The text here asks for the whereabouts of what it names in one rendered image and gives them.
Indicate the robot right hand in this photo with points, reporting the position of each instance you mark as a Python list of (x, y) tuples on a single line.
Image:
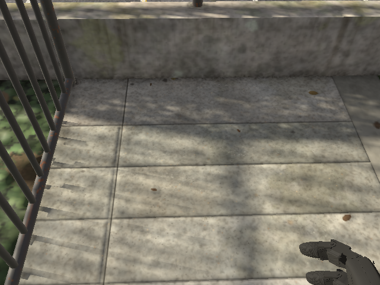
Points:
[(359, 270)]

